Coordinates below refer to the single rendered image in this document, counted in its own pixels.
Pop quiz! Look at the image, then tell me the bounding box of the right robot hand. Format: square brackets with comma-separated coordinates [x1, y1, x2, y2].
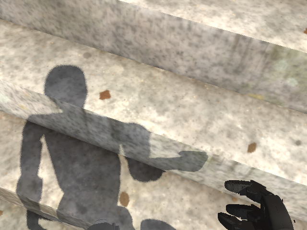
[218, 180, 295, 230]

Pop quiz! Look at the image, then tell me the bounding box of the left robot shin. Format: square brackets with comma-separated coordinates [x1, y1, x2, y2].
[94, 219, 108, 224]

